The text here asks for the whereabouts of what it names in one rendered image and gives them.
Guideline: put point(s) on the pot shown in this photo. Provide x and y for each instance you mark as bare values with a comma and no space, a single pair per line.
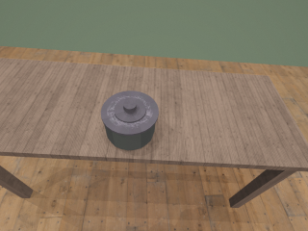
130,142

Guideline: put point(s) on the lid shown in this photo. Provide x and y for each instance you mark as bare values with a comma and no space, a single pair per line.
129,124

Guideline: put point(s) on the table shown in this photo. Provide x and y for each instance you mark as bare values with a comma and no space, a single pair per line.
206,119

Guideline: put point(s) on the knob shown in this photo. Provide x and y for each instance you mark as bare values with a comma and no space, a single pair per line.
129,106

